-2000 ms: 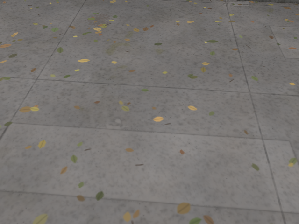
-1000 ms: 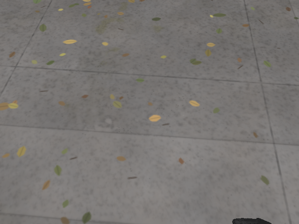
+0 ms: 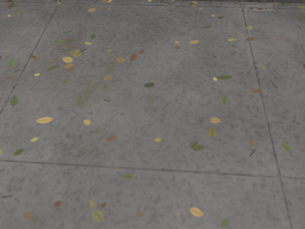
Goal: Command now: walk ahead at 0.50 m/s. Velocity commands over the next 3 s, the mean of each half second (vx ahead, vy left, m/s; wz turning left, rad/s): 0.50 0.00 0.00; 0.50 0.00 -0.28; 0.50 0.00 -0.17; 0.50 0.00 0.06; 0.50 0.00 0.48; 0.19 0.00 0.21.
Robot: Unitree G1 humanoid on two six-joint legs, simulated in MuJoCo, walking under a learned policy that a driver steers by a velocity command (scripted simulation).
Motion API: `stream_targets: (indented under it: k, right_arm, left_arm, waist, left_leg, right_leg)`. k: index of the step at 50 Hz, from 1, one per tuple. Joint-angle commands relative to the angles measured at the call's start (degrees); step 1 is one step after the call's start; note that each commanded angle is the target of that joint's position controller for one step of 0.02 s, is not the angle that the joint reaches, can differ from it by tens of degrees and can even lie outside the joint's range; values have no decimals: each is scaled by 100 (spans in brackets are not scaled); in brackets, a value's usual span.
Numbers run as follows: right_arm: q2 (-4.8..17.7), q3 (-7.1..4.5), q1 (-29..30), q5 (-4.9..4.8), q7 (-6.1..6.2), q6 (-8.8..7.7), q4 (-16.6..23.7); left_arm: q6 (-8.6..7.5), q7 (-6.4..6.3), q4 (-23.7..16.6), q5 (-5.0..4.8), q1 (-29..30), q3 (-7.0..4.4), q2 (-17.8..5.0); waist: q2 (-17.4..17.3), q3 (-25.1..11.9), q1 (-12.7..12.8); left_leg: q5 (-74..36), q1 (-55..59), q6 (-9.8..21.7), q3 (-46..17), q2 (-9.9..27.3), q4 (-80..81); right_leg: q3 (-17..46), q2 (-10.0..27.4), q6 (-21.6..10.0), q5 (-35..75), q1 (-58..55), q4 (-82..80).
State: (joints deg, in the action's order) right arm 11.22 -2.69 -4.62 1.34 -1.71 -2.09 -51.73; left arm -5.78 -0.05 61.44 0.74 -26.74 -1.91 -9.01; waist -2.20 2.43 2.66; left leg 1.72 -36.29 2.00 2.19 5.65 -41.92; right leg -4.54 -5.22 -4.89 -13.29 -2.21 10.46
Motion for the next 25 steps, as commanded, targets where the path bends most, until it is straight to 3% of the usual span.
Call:
stream_targets:
  k: [1, 3, 5, 6, 7, 8, 9, 10, 11, 12, 14, 15, 17, 19, 25]
  right_arm:
    - [224, 10, 667, -25, 7, -78, 486]
    - [303, -11, 780, -18, 15, -113, 575]
    - [373, -55, 474, -16, 47, -168, 523]
    - [451, -106, -22, -8, 86, -201, 368]
    - [553, -179, -947, 25, 135, -252, 47]
    - [899, -295, -1964, 159, 199, -309, -206]
    - [1510, -442, -2488, 265, 205, -307, -242]
    - [1355, -416, -2088, 34, 153, -208, -203]
    - [1051, -323, -1403, -54, 137, -193, -111]
    - [688, -222, -1052, -61, 107, -234, -59]
    - [356, -112, -946, -75, 139, -310, -173]
    - [311, -88, -1079, -71, 154, -352, -252]
    - [457, -108, -1413, -85, 167, -428, -391]
    - [576, -123, -1626, -90, 171, -441, -460]
    - [532, -56, -2266, -88, 185, -416, -618]
  left_arm:
    - [-55, -53, -122, 23, -369, -111, -754]
    - [-32, -93, -74, 60, -410, -127, -807]
    - [-17, -125, -79, 84, -252, -151, -889]
    - [-3, -130, -79, 91, -178, -170, -951]
    - [25, -118, -98, 73, -73, -170, -960]
    - [25, -96, -231, 19, -41, -123, -838]
    - [33, -28, -378, -225, -638, -15, -272]
    - [45, -21, -321, -78, -484, -155, -739]
    - [63, -11, -485, -23, 68, -198, -804]
    - [39, 16, -566, 4, 401, -174, -715]
    - [155, 58, -540, 123, 382, -165, -520]
    - [226, 96, -499, 147, 292, -156, -425]
    - [311, 140, -569, 154, 450, -167, -414]
    - [365, 161, -741, 148, 940, -172, -461]
    - [353, 187, -1192, 62, 2292, -105, -439]
  waist:
    - [620, 402, 19]
    - [611, 436, -14]
    - [636, 279, -227]
    - [662, 12, -437]
    - [498, -457, -830]
    - [201, -1102, -1171]
    - [-1042, -1873, -978]
    - [-567, -1838, -858]
    - [-232, -891, -583]
    - [66, -402, -487]
    - [-66, -67, -157]
    - [-100, -95, -92]
    - [-76, -62, -46]
    - [-71, 92, -97]
    - [-102, 305, -418]
  left_leg:
    - [-132, -5, 92, 221, -200, 542]
    - [174, 12, 232, 207, -254, 773]
    - [609, 622, 418, 297, -469, 1043]
    - [776, 1276, 520, 370, -662, 1174]
    - [579, 2381, 652, 449, -814, 1522]
    - [843, 3916, 916, -392, -35, 1543]
    - [1414, 5541, 1679, -3204, 1742, 2016]
    - [1572, 5218, 1738, -4164, 1796, 2664]
    - [1834, 4372, 1530, -3165, 1583, 2729]
    - [1445, 3585, 1357, -2509, 1329, 2979]
    - [710, 2738, 987, -1591, 817, 3243]
    - [406, 2618, 949, -1349, 718, 3295]
    - [-130, 2629, 980, -1083, 628, 3379]
    - [-183, 2726, 968, -903, 559, 3531]
    - [-957, 3255, 818, -537, 396, 3570]
  right_leg:
    - [734, 1642, -630, 2627, 47, -259]
    - [742, 1800, -633, 2989, -335, -53]
    - [608, 1829, -528, 4118, -469, 473]
    - [534, 1781, -456, 4810, -451, 1067]
    - [344, 1571, -350, 4895, -191, 2111]
    - [197, 1333, -250, 3492, 891, 3580]
    - [-149, 316, 34, -150, 2954, 5917]
    - [651, 209, -62, -1509, 3558, 6540]
    - [736, 577, -102, -998, 3866, 6552]
    - [724, 782, -94, -582, 3750, 6221]
    - [677, 1036, -7, -283, 3238, 5628]
    - [632, 1046, 44, -214, 3071, 5516]
    - [519, 1075, 137, -27, 3215, 5323]
    - [427, 1169, 236, 361, 3644, 4991]
    - [156, 1098, 390, 1295, 4046, 3410]
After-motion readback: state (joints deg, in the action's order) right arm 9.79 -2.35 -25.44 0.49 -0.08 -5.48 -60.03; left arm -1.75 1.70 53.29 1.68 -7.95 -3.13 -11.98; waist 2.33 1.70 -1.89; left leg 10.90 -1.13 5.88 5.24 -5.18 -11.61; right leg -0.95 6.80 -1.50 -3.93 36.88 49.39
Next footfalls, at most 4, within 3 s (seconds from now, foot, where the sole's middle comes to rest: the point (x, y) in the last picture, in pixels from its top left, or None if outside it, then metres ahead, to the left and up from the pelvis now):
0.16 left None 0.26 0.11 -0.78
0.74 right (182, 210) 0.56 -0.06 -0.78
1.30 left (162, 145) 0.90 0.04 -0.78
1.84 right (208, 112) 1.13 -0.21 -0.78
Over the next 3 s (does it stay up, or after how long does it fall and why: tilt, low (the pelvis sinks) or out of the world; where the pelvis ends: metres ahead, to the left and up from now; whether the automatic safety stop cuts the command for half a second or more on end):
stays up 1.52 -0.13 -0.01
